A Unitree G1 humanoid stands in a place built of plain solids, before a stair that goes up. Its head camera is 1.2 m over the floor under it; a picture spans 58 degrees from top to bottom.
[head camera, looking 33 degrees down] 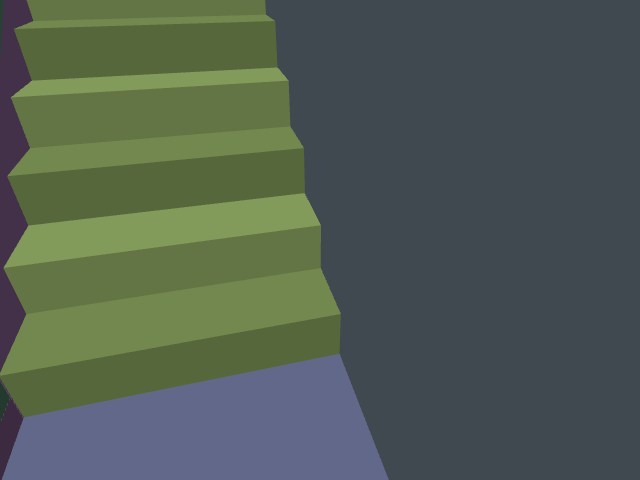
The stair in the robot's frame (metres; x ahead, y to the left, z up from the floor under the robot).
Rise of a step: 0.19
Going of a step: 0.27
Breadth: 1.03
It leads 15 degrees to the left of straight ahead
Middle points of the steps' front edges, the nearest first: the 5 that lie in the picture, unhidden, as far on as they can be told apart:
0.96 0.43 0.20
1.22 0.49 0.39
1.48 0.56 0.58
1.74 0.63 0.78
1.99 0.70 0.97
